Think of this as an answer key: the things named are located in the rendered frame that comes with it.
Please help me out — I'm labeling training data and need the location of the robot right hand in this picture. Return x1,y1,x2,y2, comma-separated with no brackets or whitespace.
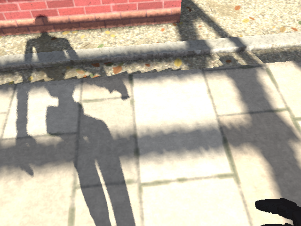
255,198,301,226

